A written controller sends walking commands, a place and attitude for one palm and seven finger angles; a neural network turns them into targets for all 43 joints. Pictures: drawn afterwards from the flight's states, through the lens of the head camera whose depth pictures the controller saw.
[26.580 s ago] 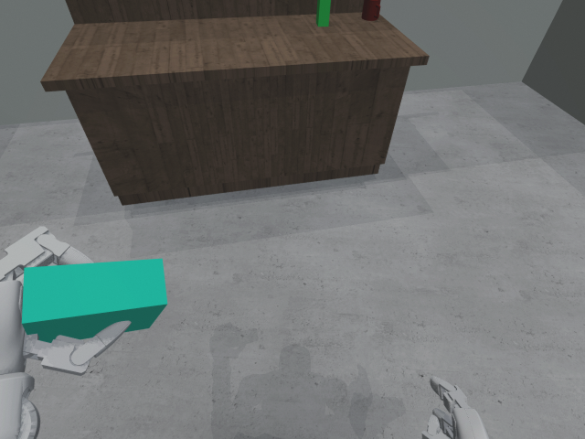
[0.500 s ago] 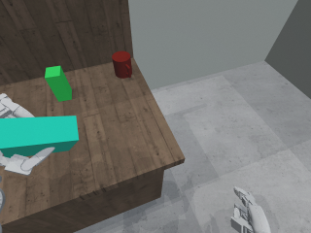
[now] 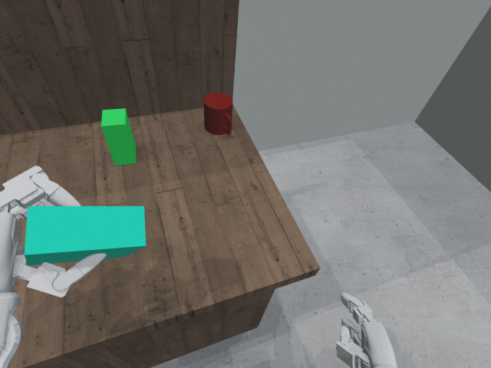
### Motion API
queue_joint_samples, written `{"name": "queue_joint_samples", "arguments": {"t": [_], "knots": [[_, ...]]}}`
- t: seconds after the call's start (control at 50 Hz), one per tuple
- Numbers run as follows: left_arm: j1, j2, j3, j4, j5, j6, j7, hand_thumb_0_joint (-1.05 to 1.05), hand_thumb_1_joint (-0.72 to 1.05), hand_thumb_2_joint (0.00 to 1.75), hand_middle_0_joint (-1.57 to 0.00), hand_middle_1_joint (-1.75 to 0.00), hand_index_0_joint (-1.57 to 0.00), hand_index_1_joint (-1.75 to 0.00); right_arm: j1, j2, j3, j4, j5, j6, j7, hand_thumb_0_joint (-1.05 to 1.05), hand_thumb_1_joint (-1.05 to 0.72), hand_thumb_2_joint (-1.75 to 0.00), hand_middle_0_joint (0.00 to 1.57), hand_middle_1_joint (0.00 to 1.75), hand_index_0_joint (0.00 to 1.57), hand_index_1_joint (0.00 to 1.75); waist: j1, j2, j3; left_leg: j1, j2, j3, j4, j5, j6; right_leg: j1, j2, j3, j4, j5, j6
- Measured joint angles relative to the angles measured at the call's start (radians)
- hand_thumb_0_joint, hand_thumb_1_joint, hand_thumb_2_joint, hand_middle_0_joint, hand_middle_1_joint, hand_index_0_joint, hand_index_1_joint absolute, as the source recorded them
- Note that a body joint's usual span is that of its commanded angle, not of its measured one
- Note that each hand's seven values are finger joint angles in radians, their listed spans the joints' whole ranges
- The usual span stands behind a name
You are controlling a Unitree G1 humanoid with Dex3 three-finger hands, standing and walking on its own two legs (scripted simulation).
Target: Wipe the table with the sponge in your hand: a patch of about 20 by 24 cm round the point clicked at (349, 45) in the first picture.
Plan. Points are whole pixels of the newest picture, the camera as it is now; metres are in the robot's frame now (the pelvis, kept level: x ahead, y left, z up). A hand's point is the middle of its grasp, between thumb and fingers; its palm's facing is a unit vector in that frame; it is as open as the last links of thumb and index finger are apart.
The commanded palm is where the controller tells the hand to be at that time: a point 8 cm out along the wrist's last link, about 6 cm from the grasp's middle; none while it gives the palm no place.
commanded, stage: come to a stop and stand still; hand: left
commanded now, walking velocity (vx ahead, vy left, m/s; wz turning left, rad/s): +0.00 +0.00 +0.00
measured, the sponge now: (101, 235) +0.24 +0.21 +0.13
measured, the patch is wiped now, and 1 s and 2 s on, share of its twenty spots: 0.00 0.00 0.00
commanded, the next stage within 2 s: look again from close up in 0.10 s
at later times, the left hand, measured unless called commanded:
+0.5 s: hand (71, 252) +0.20 +0.22 +0.16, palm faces +0.35 -0.85 -0.39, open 9.1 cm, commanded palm +0.14 +0.26 +0.18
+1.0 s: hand (47, 225) +0.22 +0.25 +0.18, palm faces +0.44 -0.81 -0.38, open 9.1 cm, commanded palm +0.14 +0.26 +0.18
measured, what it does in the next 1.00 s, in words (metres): stands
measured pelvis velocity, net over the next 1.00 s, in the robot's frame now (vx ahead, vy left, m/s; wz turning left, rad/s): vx -0.02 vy -0.02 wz -0.02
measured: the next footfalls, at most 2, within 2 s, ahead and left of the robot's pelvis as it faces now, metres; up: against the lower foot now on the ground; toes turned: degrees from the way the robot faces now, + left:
none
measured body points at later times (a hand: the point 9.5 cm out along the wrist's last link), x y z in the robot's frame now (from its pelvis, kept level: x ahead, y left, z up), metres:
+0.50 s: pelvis -0.02 -0.02 +0.00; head -0.01 -0.01 +0.45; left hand +0.18 +0.27 +0.18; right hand +0.15 -0.25 -0.07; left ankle +0.01 +0.06 -0.74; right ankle +0.00 -0.15 -0.74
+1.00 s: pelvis -0.02 -0.02 +0.00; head +0.00 -0.01 +0.45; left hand +0.19 +0.29 +0.20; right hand +0.15 -0.25 -0.07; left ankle +0.01 +0.07 -0.74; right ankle +0.00 -0.15 -0.74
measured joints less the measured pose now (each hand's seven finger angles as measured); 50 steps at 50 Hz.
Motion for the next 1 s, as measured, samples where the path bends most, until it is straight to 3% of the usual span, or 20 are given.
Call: {"name": "queue_joint_samples", "arguments": {"t": [0.22, 0.58, 0.86, 0.88, 0.92, 0.96, 1.0], "knots": [[0.003, 0.002, 0.007, -0.006, -0.008, -0.002, 0.007, -0.01, -0.43, 1.08, -0.82, -1.41, -0.83, -1.41, 0.014, -0.023, -0.006, -0.010, 0.002, 0.013, -0.006, 0.01, -0.91, -0.90, 0.20, 0.30, 0.20, 0.30, 0.006, 0.019, -0.007, 0.003, 0.007, -0.013, -0.010, 0.017, -0.005, 0.019, 0.007, -0.014, -0.035, 0.026, 0.001], [0.043, -0.014, -0.014, 0.050, -0.014, -0.009, 0.009, -0.01, -0.43, 1.08, -0.82, -1.41, -0.83, -1.41, 0.058, -0.058, -0.033, 0.030, 0.009, 0.016, -0.029, 0.01, -0.91, -0.90, 0.20, 0.30, 0.20, 0.30, -0.022, 0.052, -0.035, 0.002, 0.037, -0.017, -0.041, 0.050, -0.032, 0.015, 0.038, -0.017, -0.068, 0.061, -0.028], [0.055, -0.019, -0.027, 0.047, -0.016, 0.012, 0.015, -0.01, -0.43, 1.08, -0.82, -1.42, -0.83, -1.41, 0.041, -0.067, -0.043, 0.028, 0.013, 0.021, -0.034, 0.01, -0.91, -0.90, 0.20, 0.30, 0.20, 0.30, -0.017, 0.051, -0.037, 0.001, 0.042, -0.016, -0.044, 0.051, -0.036, 0.013, 0.044, -0.015, -0.071, 0.063, -0.032], [0.007, 0.012, -0.014, 0.053, 0.022, 0.013, -0.005, -0.01, -0.43, 1.08, -0.82, -1.41, -0.83, -1.41, 0.049, -0.065, -0.050, 0.023, 0.001, 0.009, -0.035, 0.01, -0.91, -0.90, 0.20, 0.30, 0.20, 0.30, 0.000, 0.050, -0.029, -0.012, 0.047, -0.021, -0.030, 0.048, -0.036, 0.009, 0.048, -0.020, -0.071, 0.064, -0.031], [-0.122, 0.082, 0.032, 0.134, 0.025, -0.039, -0.023, -0.01, -0.43, 1.08, -0.82, -1.41, -0.84, -1.41, 0.041, -0.059, -0.044, 0.040, -0.004, -0.004, -0.030, 0.01, -0.91, -0.90, 0.20, 0.30, 0.20, 0.30, 0.026, 0.032, -0.014, -0.036, 0.048, -0.025, -0.014, 0.048, -0.038, -0.016, 0.049, -0.024, -0.053, 0.063, -0.034], [-0.164, 0.075, 0.073, 0.173, -0.011, -0.041, -0.005, -0.01, -0.43, 1.08, -0.82, -1.41, -0.84, -1.41, 0.020, -0.059, -0.041, 0.040, 0.005, -0.007, -0.010, 0.01, -0.91, -0.90, 0.20, 0.30, 0.20, 0.30, 0.025, 0.031, 0.001, -0.034, 0.047, -0.012, -0.017, 0.051, -0.036, -0.025, 0.046, -0.012, -0.042, 0.064, -0.034], [-0.130, 0.036, 0.078, 0.143, -0.028, -0.033, 0.015, -0.01, -0.43, 1.08, -0.82, -1.42, -0.83, -1.41, 0.013, -0.062, -0.043, 0.025, 0.008, -0.016, 0.004, 0.01, -0.91, -0.90, 0.20, 0.30, 0.20, 0.30, 0.009, 0.037, 0.006, -0.028, 0.038, 0.000, -0.020, 0.049, -0.028, -0.031, 0.037, 0.001, -0.027, 0.057, -0.026]]}}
